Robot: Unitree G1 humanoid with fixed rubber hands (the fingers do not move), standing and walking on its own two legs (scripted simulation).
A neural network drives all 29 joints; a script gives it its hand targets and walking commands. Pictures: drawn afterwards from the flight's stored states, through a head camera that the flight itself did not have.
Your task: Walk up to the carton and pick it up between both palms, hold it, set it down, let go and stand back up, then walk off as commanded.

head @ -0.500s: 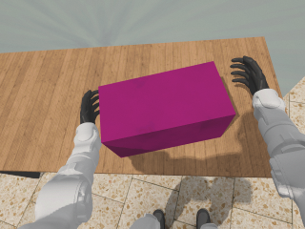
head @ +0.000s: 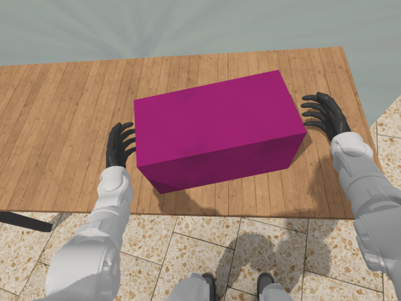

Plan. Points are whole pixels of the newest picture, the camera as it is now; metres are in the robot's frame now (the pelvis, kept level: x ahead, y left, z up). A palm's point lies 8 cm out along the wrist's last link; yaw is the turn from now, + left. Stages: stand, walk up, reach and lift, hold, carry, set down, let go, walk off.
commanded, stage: set down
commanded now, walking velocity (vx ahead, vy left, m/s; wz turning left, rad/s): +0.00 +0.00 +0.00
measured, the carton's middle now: (215, 136) +0.45 +0.05 -0.03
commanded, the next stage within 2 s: none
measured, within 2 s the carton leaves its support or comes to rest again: neither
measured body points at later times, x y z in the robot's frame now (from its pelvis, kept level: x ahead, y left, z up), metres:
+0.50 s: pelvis +0.00 +0.00 +0.00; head +0.12 -0.02 +0.43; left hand +0.34 +0.26 -0.01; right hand +0.42 -0.23 -0.03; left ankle +0.03 +0.10 -0.71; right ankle +0.06 -0.15 -0.71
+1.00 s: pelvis -0.01 -0.01 +0.01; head +0.07 -0.01 +0.45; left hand +0.30 +0.26 +0.00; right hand +0.36 -0.25 -0.01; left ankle +0.03 +0.10 -0.71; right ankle +0.06 -0.15 -0.71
